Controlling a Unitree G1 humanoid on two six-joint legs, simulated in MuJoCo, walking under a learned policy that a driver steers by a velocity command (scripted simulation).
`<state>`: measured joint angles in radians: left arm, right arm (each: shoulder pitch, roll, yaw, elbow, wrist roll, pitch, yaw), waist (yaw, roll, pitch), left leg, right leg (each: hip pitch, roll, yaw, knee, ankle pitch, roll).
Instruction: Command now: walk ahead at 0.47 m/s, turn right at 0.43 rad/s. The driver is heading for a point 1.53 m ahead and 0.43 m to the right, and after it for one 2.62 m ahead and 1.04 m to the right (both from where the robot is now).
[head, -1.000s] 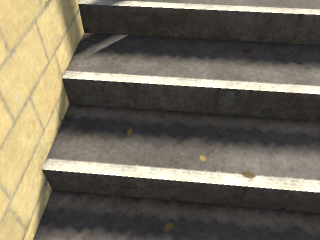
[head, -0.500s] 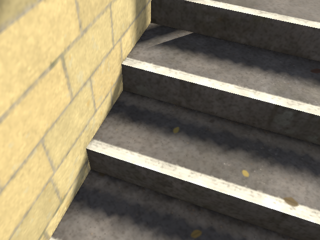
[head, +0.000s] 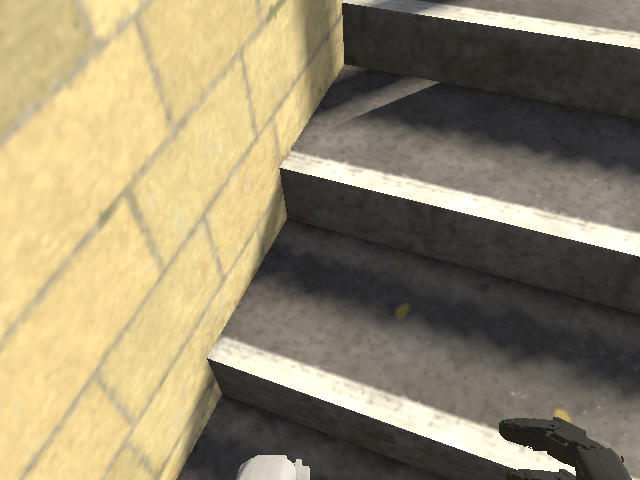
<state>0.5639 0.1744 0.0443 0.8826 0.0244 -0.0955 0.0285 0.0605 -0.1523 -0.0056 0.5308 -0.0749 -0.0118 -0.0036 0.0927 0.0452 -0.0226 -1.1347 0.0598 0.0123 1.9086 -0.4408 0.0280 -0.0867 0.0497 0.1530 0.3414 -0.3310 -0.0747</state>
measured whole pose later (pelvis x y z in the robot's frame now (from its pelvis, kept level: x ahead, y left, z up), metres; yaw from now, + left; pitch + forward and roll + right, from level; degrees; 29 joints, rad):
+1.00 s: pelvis +0.64 -0.13 +0.28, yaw -30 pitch +4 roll +0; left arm 0.40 0.22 0.07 0.93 0.03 -0.08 -0.02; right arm -0.02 -0.08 0.03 0.51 -0.04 -0.06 -0.04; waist 0.03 -0.01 -0.01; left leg -1.28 0.05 0.01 2.07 -0.37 0.09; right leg -0.25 0.20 0.05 0.56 -0.35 -0.17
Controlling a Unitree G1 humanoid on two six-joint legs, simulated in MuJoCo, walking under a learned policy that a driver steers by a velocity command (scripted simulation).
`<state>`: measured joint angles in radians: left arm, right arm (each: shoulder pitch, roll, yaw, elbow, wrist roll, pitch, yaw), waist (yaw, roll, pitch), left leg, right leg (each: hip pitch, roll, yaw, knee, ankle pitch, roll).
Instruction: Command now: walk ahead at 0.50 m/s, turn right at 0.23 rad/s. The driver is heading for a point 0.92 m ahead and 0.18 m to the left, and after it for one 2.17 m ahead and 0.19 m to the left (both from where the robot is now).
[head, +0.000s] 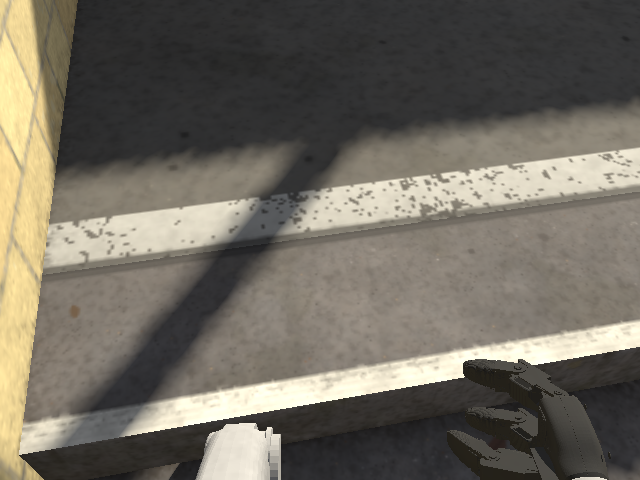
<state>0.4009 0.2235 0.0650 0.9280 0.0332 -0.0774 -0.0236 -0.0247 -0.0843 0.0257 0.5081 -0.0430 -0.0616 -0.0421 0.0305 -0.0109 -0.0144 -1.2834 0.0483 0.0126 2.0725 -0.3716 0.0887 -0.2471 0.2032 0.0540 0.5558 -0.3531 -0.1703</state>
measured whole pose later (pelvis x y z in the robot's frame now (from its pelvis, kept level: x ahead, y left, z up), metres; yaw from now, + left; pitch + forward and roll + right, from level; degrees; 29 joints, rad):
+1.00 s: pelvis +0.65 -0.04 +0.30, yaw +11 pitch +1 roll -1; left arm 0.35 0.19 0.06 0.93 0.03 -0.11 -0.01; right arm 0.17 -0.20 -0.07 0.65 -0.02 -0.03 0.01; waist -0.02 0.04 -0.06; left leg -0.87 0.00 -0.07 1.48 -0.06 0.10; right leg -0.25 -0.04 -0.24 0.60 -0.34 -0.05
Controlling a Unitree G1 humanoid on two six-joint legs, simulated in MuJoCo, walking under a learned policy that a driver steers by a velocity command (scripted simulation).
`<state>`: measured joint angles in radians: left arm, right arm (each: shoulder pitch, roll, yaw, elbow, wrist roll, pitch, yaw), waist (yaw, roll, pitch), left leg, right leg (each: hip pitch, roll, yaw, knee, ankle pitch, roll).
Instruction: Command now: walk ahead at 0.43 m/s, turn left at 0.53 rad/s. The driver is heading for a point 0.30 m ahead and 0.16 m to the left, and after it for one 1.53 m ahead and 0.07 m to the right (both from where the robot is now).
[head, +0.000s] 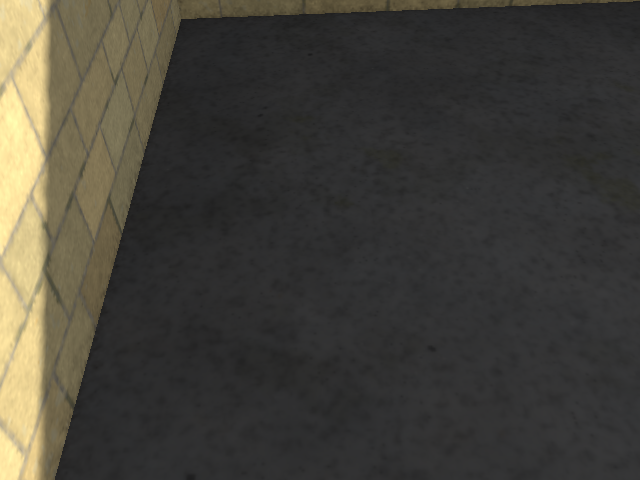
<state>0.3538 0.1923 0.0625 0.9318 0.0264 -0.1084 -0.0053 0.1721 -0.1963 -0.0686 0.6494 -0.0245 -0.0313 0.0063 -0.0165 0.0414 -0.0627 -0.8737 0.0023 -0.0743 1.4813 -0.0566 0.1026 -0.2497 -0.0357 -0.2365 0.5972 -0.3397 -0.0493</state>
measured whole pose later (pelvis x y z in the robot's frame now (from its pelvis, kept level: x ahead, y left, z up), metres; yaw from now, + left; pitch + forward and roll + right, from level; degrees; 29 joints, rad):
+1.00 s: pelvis +0.27 -0.04 +0.02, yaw +3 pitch +2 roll +1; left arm 0.31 0.24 0.05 0.69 0.01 0.01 0.01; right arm 0.24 -0.26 -0.06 0.72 -0.03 0.02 -0.03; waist 0.01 0.03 -0.02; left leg -0.45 -0.03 0.00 0.93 -0.44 0.00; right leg -0.25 0.06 0.05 0.48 -0.25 -0.07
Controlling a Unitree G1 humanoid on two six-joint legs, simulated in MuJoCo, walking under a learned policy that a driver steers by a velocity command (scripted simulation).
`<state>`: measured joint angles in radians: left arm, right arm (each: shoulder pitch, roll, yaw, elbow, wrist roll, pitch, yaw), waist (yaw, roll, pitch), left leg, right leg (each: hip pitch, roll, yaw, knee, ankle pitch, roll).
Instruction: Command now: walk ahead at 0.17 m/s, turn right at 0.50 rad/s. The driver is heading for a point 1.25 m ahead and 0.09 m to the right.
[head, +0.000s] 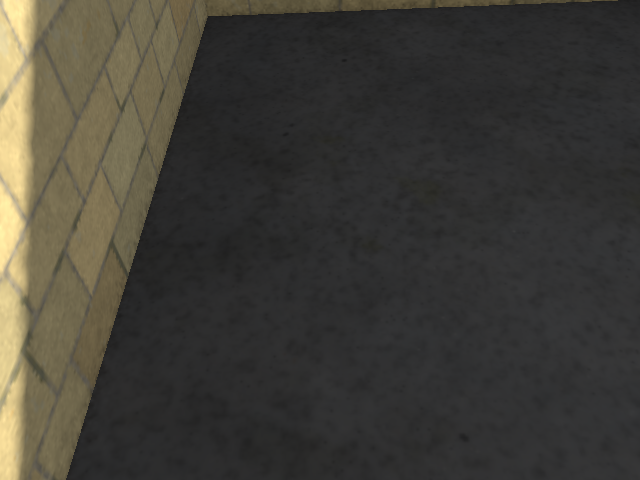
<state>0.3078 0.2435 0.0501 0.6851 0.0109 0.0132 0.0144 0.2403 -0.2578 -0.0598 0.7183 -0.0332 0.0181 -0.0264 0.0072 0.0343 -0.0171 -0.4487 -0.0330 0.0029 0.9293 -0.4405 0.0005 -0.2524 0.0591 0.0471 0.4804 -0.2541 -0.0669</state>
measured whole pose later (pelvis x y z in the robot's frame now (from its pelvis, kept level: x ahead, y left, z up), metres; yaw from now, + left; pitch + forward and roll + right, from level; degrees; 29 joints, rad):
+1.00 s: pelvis +0.37 -0.07 +0.00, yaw -12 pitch +0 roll +1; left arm 0.21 0.20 0.01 0.79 0.01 -0.05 0.01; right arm 0.27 -0.24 -0.03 0.87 -0.02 0.00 0.00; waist -0.02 0.03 0.08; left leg -0.42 0.00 -0.02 1.04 -0.41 0.01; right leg -0.31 0.04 -0.07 0.42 -0.11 -0.10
